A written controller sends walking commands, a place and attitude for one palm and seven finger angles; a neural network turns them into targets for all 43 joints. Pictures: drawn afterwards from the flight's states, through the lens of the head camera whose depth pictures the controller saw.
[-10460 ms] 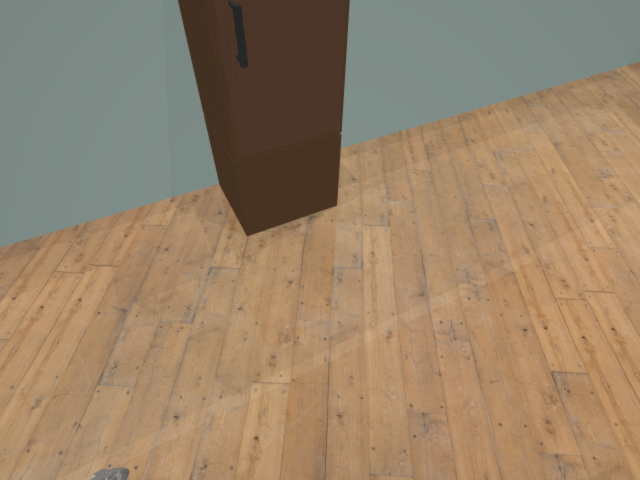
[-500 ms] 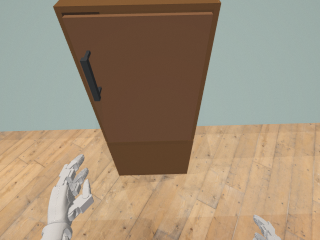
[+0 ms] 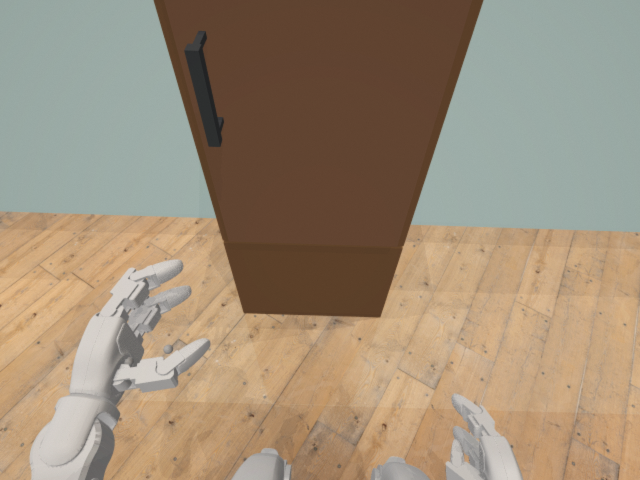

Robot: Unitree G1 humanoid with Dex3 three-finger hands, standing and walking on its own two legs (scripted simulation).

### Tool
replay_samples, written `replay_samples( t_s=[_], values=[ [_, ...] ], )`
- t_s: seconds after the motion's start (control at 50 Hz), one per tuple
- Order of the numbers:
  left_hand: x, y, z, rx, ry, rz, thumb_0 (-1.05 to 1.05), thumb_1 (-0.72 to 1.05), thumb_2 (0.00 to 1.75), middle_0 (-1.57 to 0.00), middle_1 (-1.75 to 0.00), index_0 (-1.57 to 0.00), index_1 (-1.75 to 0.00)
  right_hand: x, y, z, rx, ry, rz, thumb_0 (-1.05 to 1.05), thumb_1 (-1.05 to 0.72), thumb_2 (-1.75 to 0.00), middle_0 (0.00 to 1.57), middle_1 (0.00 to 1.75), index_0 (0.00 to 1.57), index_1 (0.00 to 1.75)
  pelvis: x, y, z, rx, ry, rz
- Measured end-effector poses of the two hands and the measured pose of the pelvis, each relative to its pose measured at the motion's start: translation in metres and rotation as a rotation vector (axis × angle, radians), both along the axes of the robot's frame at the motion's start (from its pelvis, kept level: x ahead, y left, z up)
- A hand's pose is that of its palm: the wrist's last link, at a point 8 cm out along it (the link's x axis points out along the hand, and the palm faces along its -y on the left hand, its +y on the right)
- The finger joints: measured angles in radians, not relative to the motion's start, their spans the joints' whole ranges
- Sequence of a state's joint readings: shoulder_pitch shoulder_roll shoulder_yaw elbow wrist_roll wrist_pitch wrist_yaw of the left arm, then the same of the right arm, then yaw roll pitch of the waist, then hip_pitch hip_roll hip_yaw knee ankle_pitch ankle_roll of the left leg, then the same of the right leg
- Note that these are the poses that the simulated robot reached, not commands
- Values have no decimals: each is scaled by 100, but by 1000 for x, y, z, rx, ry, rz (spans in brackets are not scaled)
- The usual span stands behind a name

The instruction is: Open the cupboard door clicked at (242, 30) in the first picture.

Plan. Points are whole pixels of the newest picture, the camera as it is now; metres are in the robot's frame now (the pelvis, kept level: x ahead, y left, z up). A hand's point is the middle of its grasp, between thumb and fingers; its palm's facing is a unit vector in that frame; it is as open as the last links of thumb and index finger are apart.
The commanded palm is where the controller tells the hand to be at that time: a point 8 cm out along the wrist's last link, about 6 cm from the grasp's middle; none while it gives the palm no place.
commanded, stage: raise the hand with hooked fingers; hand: left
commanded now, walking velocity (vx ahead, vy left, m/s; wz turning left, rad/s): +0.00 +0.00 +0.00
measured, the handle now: (208, 92) +0.62 +0.22 +0.14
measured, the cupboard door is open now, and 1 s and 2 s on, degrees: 0 0 0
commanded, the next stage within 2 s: move the hooked fingers beside the handle in 1.38 s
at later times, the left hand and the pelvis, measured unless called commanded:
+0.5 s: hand (117, 285) +0.29 +0.25 +0.11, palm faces +0.09 -0.99 -0.05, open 13.2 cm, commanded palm +0.26 +0.30 +0.12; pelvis +0.03 +0.01 +0.03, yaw +0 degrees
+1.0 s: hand (88, 221) +0.34 +0.27 +0.16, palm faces +0.08 -1.00 -0.01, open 14.0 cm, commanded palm +0.30 +0.31 +0.15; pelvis +0.03 +0.00 +0.05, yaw -1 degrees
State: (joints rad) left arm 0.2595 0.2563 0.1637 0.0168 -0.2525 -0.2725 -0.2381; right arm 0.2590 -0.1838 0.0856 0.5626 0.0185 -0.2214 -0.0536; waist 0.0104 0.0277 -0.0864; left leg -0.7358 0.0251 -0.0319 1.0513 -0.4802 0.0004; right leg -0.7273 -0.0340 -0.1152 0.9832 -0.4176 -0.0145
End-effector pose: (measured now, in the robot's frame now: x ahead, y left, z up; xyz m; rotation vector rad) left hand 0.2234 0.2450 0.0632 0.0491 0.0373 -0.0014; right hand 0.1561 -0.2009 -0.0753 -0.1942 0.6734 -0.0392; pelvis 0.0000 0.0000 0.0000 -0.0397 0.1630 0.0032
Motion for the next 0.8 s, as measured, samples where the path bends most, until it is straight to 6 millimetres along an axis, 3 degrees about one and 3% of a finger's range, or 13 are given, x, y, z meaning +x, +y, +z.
replay_samples(
  t_s=[0.14,0.3,0.56,0.66,0.8],
  values=[
    [8,18,16,14,0,67,0,10,56,-25,-81,-26,-82,-27,-25,10,-53,43,-77,2,-90,-90,21,30,21,30,8,6,13,12,-10,-17],
    [23,30,26,13,-27,63,0,-9,48,-27,-93,-27,-94,-8,-48,28,-130,3,-88,2,-90,-90,20,30,20,30,16,8,20,14,-24,-16],
    [47,59,55,-3,-41,96,-1,-39,35,-29,-113,-30,-113,44,-27,51,-83,-93,-23,2,-90,-90,20,30,20,30,31,4,34,13,-62,-7],
    [56,67,66,-11,-40,97,-1,-46,32,-29,-117,-30,-117,48,-21,51,-69,-82,-9,2,-90,-90,20,30,21,30,34,3,38,13,-73,-5],
    [70,77,84,-11,-58,95,-1,-49,31,-30,-119,-30,-119,39,-26,48,-72,-45,-22,2,-90,-90,21,30,21,30,36,2,43,16,-88,-7]
  ],
)
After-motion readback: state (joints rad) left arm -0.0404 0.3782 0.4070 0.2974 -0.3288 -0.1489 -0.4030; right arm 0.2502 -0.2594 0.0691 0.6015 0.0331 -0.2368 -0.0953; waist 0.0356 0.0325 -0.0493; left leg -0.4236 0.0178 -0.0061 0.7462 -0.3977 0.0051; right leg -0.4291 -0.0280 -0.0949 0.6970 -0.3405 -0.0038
